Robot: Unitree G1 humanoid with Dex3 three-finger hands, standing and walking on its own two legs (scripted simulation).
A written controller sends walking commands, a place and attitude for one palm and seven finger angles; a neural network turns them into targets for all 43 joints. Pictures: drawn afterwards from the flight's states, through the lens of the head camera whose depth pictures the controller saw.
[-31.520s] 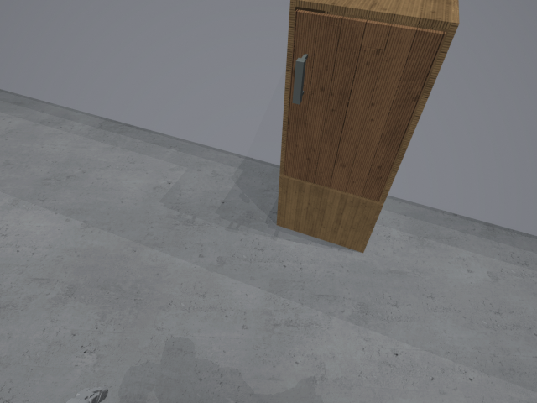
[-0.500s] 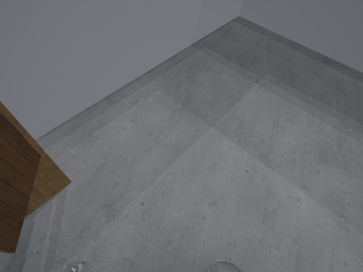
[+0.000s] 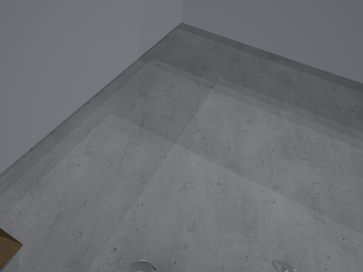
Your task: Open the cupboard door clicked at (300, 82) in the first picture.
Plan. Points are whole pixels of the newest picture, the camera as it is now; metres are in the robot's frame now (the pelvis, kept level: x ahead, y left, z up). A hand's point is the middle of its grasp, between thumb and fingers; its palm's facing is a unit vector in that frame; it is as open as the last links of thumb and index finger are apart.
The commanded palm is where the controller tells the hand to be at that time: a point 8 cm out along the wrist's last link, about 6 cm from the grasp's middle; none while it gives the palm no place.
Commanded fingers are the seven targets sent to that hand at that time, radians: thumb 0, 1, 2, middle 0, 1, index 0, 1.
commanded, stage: walk to a spot facing it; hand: left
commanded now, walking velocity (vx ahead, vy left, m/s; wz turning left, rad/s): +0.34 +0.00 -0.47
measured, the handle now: out of the picture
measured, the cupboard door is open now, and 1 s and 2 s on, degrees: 49 49 49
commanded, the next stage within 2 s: turn to face it in 0.92 s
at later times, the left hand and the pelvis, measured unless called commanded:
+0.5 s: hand (159, 174) +0.40 +0.10 -0.15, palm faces -0.35 -0.92 -0.15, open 7.4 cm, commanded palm none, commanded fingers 0.00 0.90 0.90 -0.20 -0.30 -0.20 -0.30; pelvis +0.20 -0.02 +0.00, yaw -16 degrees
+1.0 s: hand (172, 172) +0.41 +0.06 -0.16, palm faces -0.25 -0.95 -0.19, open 7.3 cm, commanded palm none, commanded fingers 0.00 0.90 0.90 -0.20 -0.30 -0.20 -0.30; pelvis +0.43 -0.12 +0.01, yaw -22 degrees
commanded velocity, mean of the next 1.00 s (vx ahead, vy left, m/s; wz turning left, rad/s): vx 0.33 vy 0.00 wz -0.28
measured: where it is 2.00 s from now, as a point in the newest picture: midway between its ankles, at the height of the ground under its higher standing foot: (219, 200)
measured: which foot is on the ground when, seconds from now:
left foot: down 0.00-0.52, up 0.54-1.00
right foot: down 0.00-0.00, up 0.02-0.52, down 0.54-1.00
